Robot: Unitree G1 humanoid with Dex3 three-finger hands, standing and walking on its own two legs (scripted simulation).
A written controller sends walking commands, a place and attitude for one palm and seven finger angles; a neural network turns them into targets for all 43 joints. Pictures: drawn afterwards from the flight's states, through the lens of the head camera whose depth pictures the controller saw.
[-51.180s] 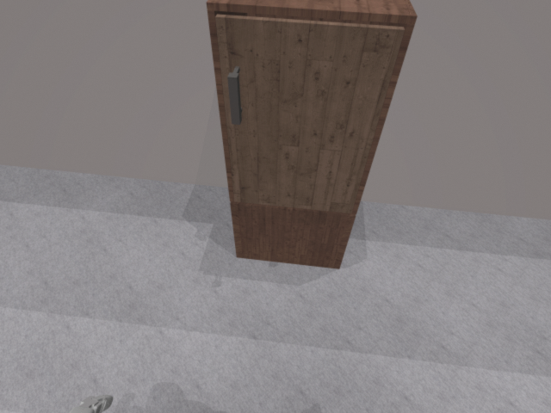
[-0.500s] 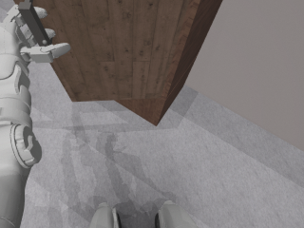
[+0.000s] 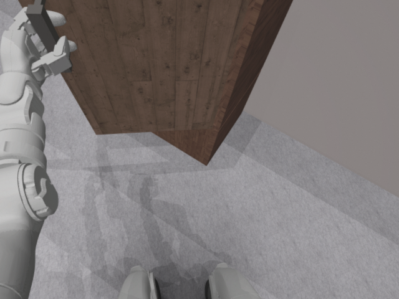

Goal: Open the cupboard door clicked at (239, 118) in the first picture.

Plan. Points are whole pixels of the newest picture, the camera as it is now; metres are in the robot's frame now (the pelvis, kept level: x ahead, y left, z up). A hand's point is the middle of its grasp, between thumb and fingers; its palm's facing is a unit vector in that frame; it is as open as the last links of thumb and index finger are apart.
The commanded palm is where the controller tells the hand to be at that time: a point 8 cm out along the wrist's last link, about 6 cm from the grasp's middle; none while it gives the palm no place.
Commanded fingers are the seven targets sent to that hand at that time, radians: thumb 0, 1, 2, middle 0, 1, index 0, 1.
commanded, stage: pull the door open along its arc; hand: left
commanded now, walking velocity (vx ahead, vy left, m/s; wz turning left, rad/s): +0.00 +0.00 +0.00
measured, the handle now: (54, 34) +0.61 +0.20 +0.11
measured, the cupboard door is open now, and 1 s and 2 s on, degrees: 39 78 77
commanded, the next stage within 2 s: open thumb and fingers to let go in 0.90 s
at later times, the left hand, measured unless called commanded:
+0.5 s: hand (75, 104) +0.45 +0.15 +0.11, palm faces +0.02 -1.00 +0.03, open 6.2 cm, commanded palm +0.39 +0.21 +0.10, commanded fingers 0.00 0.90 0.90 -0.40 -1.35 -0.40 -1.35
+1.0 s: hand (137, 162) +0.33 +0.06 +0.11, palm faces +0.41 -0.91 +0.03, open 6.4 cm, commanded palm +0.29 +0.11 +0.10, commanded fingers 0.00 0.83 0.87 -0.40 -1.34 -0.40 -1.34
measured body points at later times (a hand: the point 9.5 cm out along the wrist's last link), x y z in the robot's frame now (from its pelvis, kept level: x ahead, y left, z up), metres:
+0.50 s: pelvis +0.02 +0.00 +0.02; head +0.09 -0.01 +0.47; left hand +0.44 +0.21 +0.11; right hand +0.07 -0.27 -0.10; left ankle +0.03 +0.11 -0.67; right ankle -0.02 -0.14 -0.67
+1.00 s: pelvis +0.02 -0.05 +0.03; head +0.04 -0.07 +0.48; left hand +0.31 +0.11 +0.11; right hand +0.20 -0.26 -0.07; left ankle +0.03 +0.11 -0.67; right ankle -0.02 -0.14 -0.67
